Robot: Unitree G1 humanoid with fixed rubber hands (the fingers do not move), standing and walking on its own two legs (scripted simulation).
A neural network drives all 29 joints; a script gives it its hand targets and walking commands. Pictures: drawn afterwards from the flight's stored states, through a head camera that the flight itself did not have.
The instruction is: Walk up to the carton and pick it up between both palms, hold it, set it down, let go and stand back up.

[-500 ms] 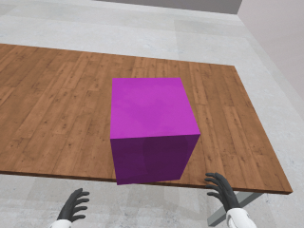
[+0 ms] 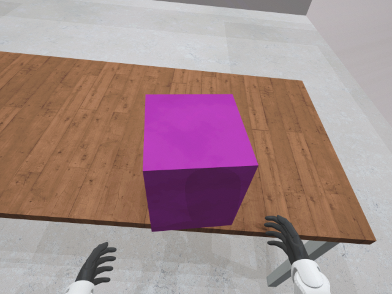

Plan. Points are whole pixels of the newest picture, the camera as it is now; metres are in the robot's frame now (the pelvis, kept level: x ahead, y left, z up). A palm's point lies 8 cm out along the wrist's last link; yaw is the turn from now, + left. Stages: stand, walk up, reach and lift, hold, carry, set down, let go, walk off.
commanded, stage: let go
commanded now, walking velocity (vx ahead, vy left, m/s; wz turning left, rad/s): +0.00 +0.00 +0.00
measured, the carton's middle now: (191, 164) +0.39 +0.01 +0.02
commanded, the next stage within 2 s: stand in 0.08 s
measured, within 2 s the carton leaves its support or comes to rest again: neither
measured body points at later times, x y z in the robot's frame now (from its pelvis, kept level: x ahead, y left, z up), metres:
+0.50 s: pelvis -0.01 +0.01 -0.01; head -0.01 +0.03 +0.44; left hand +0.08 +0.27 -0.14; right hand +0.22 -0.21 -0.03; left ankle +0.00 +0.12 -0.75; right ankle +0.00 -0.12 -0.75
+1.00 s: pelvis +0.00 +0.00 -0.01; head +0.00 +0.02 +0.44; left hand +0.07 +0.26 -0.15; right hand +0.21 -0.21 -0.03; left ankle +0.00 +0.12 -0.75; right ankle +0.00 -0.12 -0.75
